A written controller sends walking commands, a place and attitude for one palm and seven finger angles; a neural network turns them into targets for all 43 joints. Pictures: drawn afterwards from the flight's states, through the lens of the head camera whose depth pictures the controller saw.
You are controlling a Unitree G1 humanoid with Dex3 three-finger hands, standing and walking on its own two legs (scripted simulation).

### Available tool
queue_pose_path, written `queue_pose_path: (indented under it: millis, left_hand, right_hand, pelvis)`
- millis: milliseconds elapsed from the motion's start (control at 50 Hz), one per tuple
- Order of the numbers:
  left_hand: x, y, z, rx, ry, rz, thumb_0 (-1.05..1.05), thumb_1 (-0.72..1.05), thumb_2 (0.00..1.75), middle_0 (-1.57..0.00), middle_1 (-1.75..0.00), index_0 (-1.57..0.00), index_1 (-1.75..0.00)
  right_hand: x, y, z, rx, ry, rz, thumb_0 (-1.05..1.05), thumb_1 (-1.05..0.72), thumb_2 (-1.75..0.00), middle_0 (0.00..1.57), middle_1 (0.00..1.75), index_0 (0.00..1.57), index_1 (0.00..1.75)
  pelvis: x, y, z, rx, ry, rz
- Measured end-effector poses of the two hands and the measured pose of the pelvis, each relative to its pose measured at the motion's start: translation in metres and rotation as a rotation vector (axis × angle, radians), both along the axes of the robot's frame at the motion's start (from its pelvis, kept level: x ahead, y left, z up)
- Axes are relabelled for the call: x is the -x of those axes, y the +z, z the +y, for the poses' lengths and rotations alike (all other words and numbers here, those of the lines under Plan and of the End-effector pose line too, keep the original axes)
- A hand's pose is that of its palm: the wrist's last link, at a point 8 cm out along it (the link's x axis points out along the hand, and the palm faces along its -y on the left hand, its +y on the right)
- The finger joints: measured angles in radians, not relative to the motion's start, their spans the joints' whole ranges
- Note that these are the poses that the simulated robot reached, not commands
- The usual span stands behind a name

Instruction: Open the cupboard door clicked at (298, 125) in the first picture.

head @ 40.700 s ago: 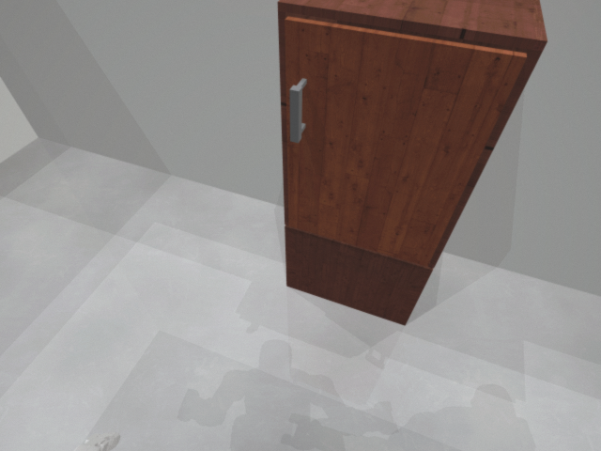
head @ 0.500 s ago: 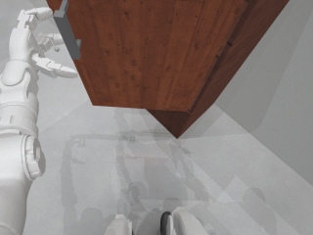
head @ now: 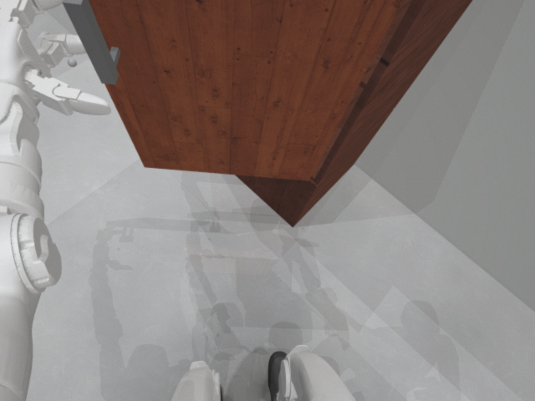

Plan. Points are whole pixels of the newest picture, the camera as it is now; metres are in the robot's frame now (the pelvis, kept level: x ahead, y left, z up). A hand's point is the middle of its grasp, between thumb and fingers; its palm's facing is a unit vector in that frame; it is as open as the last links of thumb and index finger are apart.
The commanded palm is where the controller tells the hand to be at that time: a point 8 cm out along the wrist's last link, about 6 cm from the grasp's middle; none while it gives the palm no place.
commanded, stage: move the hooked fingers beside the handle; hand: left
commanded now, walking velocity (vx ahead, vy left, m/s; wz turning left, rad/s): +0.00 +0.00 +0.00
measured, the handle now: (98, 32) +0.60 +0.19 +0.10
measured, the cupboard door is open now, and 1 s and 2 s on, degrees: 41 41 41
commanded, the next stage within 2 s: none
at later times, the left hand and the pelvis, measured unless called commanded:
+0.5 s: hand (78, 66) +0.54 +0.21 +0.10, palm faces -0.10 -0.99 -0.03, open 14.8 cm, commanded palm +0.53 +0.24 +0.10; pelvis +0.01 +0.01 +0.00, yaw -2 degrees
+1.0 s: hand (54, 65) +0.54 +0.23 +0.10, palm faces -0.08 -1.00 -0.03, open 14.0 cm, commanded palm +0.53 +0.27 +0.10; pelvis +0.00 +0.00 +0.00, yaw -3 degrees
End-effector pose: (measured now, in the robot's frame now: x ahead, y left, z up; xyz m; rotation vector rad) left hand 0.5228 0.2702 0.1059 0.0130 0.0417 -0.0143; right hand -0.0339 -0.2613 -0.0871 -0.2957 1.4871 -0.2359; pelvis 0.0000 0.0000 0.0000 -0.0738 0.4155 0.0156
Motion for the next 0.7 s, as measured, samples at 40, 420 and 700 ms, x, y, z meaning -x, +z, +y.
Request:
queue_pose_path:
  millis: [40,420,700]
  left_hand:
    - [-0.002,0.0,0.0,0.001,-0.003,0.0,-0.01,-0.5,0.3,-0.3,-1.2,0.0,-1.1]
    - [-0.006,-0.002,0.005,-0.002,-0.038,0.005,-0.01,-0.5,0.3,-0.29,-1.2,-0.08,-1.13]
    - [-0.008,-0.006,-0.011,-0.012,-0.068,0.005,-0.01,-0.5,0.3,-0.3,-1.2,-0.27,-1.19]
  right_hand:
    - [0.002,0.0,0.002,-0.002,-0.005,0.007,0.0,-0.9,-0.9,0.2,0.3,0.2,0.3]
    - [-0.004,0.004,0.011,-0.005,-0.047,0.0,0.0,-0.9,-0.9,0.2,0.3,0.21,0.3]
    - [-0.012,0.002,0.009,-0.001,-0.077,-0.07,0.0,-0.9,-0.9,0.2,0.3,0.21,0.3]
  pelvis:
    - [-0.001,0.0,0.001,0.0,-0.002,0.001]
    - [-0.011,0.004,0.006,0.003,-0.025,-0.001]
    - [-0.008,0.004,0.005,-0.004,-0.057,-0.01]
